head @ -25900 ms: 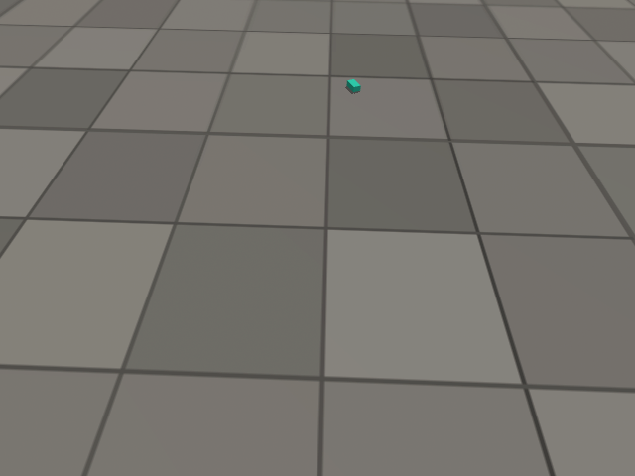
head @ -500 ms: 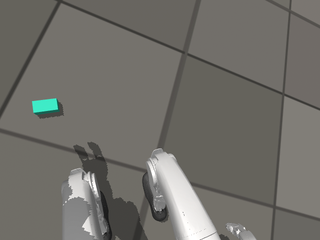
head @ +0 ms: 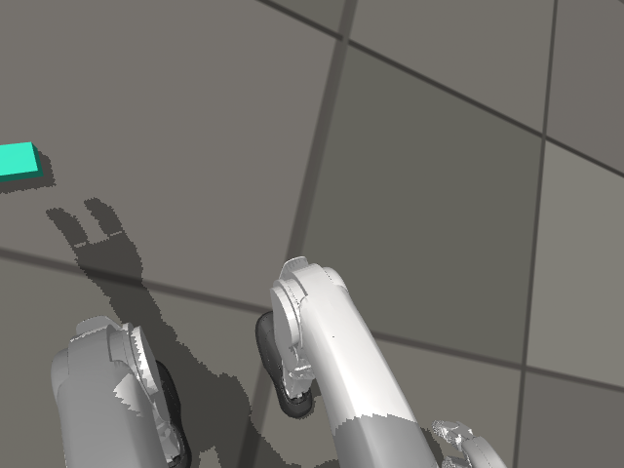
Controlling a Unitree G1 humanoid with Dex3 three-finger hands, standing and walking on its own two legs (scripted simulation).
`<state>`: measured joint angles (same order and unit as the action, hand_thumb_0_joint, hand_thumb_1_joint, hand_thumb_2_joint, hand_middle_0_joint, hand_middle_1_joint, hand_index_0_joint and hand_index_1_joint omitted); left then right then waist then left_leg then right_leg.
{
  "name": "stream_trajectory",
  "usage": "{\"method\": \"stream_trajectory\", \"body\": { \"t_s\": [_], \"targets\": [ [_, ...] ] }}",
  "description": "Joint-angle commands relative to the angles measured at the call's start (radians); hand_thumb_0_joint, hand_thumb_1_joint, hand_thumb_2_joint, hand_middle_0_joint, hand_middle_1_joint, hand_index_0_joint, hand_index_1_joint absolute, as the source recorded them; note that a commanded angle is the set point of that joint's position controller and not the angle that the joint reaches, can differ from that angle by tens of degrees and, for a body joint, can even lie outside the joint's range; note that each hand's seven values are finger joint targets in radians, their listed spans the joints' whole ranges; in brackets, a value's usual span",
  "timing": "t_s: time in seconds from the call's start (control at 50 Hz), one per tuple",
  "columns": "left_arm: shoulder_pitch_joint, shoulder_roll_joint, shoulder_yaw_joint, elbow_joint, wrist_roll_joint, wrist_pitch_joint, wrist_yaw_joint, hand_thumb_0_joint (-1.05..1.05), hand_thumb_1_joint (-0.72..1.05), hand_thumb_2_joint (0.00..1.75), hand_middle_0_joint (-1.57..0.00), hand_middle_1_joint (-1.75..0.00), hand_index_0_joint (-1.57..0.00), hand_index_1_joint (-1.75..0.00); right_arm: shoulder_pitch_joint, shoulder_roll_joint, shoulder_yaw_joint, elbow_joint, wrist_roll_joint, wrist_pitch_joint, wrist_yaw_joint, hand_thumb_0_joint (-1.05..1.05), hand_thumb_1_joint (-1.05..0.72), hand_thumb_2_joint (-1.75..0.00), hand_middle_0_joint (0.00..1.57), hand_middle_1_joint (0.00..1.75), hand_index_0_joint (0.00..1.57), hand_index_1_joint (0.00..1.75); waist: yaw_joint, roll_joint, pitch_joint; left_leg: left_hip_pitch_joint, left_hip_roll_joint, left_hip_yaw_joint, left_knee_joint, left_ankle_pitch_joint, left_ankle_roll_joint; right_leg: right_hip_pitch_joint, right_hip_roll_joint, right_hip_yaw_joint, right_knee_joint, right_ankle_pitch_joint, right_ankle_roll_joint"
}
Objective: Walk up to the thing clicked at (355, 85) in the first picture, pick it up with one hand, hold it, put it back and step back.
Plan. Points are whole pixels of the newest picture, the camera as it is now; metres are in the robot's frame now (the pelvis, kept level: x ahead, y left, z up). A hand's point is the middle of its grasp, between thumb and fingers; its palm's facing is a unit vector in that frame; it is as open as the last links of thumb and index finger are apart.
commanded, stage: approach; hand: left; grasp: from above
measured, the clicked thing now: (5, 163) +0.58 +0.27 -0.40
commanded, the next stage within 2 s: rest palm in 0.92 s
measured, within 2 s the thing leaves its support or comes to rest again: neither
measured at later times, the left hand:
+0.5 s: hand (22, 165) +0.55 +0.23 -0.32, palm faces -0.51 -0.04 -0.86, open 14.3 cm
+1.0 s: hand out of the picture +0.53 +0.32 -0.25, palm faces -0.62 -0.06 -0.79, open 14.0 cm
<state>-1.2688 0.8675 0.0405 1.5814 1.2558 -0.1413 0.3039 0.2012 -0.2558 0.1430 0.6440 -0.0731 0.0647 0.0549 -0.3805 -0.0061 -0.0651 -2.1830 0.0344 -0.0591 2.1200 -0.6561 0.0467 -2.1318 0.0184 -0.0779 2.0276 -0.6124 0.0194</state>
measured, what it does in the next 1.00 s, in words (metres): lowers itself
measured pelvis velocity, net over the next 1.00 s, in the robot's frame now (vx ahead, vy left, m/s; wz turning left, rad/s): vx -0.01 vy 0.00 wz -0.08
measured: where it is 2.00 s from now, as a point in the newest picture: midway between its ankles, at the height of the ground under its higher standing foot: (231, 408)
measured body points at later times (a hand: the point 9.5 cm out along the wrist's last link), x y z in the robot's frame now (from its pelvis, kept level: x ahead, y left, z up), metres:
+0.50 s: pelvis +0.01 +0.00 -0.09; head +0.32 +0.08 +0.23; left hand +0.57 +0.23 -0.27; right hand +0.02 -0.26 -0.15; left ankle +0.07 +0.11 -0.38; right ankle +0.10 -0.12 -0.38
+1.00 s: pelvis -0.01 +0.00 -0.08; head +0.29 +0.07 +0.25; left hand +0.55 +0.32 -0.20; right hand +0.01 -0.27 -0.16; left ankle +0.07 +0.11 -0.38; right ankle +0.10 -0.12 -0.38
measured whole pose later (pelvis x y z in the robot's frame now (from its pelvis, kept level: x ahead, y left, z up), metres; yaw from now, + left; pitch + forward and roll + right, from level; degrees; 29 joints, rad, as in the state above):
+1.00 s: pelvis -0.01 +0.00 -0.08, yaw -5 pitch +33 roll -13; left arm -1.18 1.08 0.00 1.35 1.15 -0.14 -0.05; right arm 0.16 -0.34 0.27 0.54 -0.12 0.07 0.08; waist -0.34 -0.03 0.14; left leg -2.33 0.03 -0.16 2.42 -0.69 0.05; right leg -2.23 0.03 -0.17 2.26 -0.62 0.03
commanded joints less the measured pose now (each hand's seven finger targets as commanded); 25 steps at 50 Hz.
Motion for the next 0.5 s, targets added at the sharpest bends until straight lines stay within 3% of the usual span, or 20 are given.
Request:
{"method": "stream_trajectory", "body": {
  "t_s": [0.0, 0.06, 0.12, 0.16, 0.22, 0.26, 0.28, 0.36, 0.4, 0.44, 0.48],
  "targets": [
    [-0.419, 0.327, 0.053, -0.23, 0.003, 0.022, 0.045, 0.0, -0.58, 0.92, -0.11, -1.01, -0.11, -1.0, 0.219, -0.264, -0.071, 0.001, -0.005, -0.01, -0.005, 0.0, -0.91, -0.9, 0.2, 0.3, 0.2, 0.3, 0.02, 0.485, -0.798, 0.601, -0.024, 0.007, -0.131, 0.26, -0.019, 0.323, 0.015, -0.023, -0.099, 0.235, -0.058],
    [-0.414, 0.344, 0.048, -0.259, 0.008, 0.013, 0.013, 0.0, -0.6, 0.94, -0.09, -1.03, -0.09, -1.03, 0.219, -0.273, -0.065, 0.004, -0.012, -0.009, -0.001, 0.0, -0.91, -0.9, 0.2, 0.3, 0.2, 0.3, 0.002, 0.497, -0.791, 0.57, -0.021, 0.003, -0.081, 0.228, -0.02, 0.303, 0.015, -0.032, -0.069, 0.205, -0.056],
    [-0.377, 0.332, 0.005, -0.263, 0.007, -0.02, -0.04, 0.0, -0.54, 0.95, -0.1, -1.03, -0.11, -1.02, 0.205, -0.281, -0.052, 0.005, -0.024, -0.006, 0.002, 0.0, -0.91, -0.9, 0.2, 0.3, 0.2, 0.3, -0.034, 0.445, -0.757, 0.513, -0.016, -0.012, -0.024, 0.202, -0.015, 0.307, 0.023, -0.045, -0.043, 0.185, -0.052],
    [-0.345, 0.379, 0.032, -0.251, 0.01, -0.046, -0.066, 0.0, -0.53, 0.97, -0.09, -1.02, -0.1, -1.01, 0.214, -0.294, -0.036, -0.002, -0.04, -0.002, -0.001, 0.0, -0.91, -0.9, 0.2, 0.3, 0.2, 0.3, -0.054, 0.415, -0.716, 0.443, -0.015, -0.016, 0.006, 0.194, -0.013, 0.337, 0.02, -0.051, -0.026, 0.19, -0.046],
    [-0.33, 0.289, -0.05, -0.191, 0.004, -0.097, -0.093, 0.0, -0.55, 0.99, -0.07, -1.02, -0.08, -1.01, 0.198, -0.295, -0.004, 0.004, -0.06, 0.007, -0.003, 0.0, -0.9, -0.9, 0.2, 0.3, 0.2, 0.3, -0.088, 0.36, -0.608, 0.353, -0.01, -0.033, 0.052, 0.138, -0.013, 0.282, 0.029, -0.076, -0.014, 0.141, -0.049],
    [-0.297, 0.264, -0.089, -0.174, -0.005, -0.131, -0.098, 0.0, -0.54, 0.98, -0.06, -1.02, -0.07, -1.01, 0.193, -0.311, 0.022, -0.007, -0.07, 0.005, -0.003, 0.0, -0.9, -0.89, 0.2, 0.3, 0.2, 0.3, -0.1, 0.351, -0.568, 0.373, -0.007, -0.048, 0.075, 0.179, -0.016, 0.273, 0.033, -0.095, 0.003, 0.163, -0.049],
    [-0.311, 0.286, -0.099, -0.183, -0.004, -0.153, -0.089, 0.0, -0.54, 0.99, -0.06, -1.01, -0.07, -1.0, 0.195, -0.308, 0.034, -0.005, -0.075, 0.008, -0.001, 0.0, -0.9, -0.89, 0.2, 0.3, 0.2, 0.3, -0.098, 0.353, -0.591, 0.381, -0.003, -0.052, 0.084, 0.201, -0.015, 0.305, 0.04, -0.097, 0.012, 0.187, -0.042],
    [-0.311, 0.377, -0.052, -0.144, 0.009, -0.206, 0.002, 0.0, -0.58, 1.02, -0.06, -0.96, -0.05, -0.98, 0.185, -0.341, 0.065, -0.017, -0.1, 0.005, 0.001, 0.0, -0.9, -0.89, 0.2, 0.3, 0.2, 0.3, -0.089, 0.432, -0.57, 0.425, -0.001, -0.063, 0.107, 0.288, -0.022, 0.32, 0.047, -0.114, 0.05, 0.257, -0.044],
    [-0.335, 0.377, -0.046, -0.153, 0.046, -0.215, 0.066, 0.0, -0.6, 1.04, -0.07, -0.93, -0.04, -0.96, 0.187, -0.345, 0.077, -0.025, -0.111, -0.003, 0.004, 0.0, -0.89, -0.89, 0.2, 0.3, 0.2, 0.3, -0.105, 0.492, -0.557, 0.492, 0.006, -0.081, 0.106, 0.325, -0.03, 0.265, 0.048, -0.134, 0.074, 0.272, -0.053],
    [-0.38, 0.419, -0.025, -0.2, 0.083, -0.207, 0.131, 0.0, -0.6, 1.03, -0.07, -0.91, -0.04, -0.94, 0.174, -0.345, 0.08, -0.032, -0.109, -0.013, 0.006, 0.0, -0.9, -0.89, 0.2, 0.3, 0.2, 0.3, -0.102, 0.586, -0.605, 0.578, 0.013, -0.09, 0.104, 0.383, -0.037, 0.239, 0.049, -0.134, 0.1, 0.313, -0.056],
    [-0.395, 0.422, -0.004, -0.204, 0.097, -0.178, 0.186, 0.0, -0.61, 1.05, -0.08, -0.88, -0.03, -0.92, 0.161, -0.352, 0.078, -0.034, -0.106, -0.03, 0.008, 0.0, -0.9, -0.89, 0.2, 0.3, 0.2, 0.3, -0.105, 0.614, -0.608, 0.59, 0.014, -0.09, 0.105, 0.41, -0.039, 0.233, 0.046, -0.138, 0.11, 0.338, -0.055]
  ]
}}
